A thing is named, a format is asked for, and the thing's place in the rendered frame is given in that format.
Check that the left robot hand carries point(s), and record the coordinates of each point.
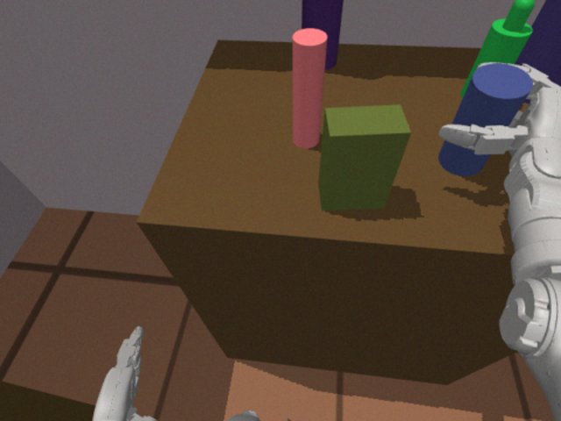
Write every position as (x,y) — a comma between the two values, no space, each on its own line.
(116,398)

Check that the right robot arm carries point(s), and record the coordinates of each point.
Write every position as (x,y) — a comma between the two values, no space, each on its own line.
(531,320)

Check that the right robot hand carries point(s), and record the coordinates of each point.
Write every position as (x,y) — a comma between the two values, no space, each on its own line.
(541,118)

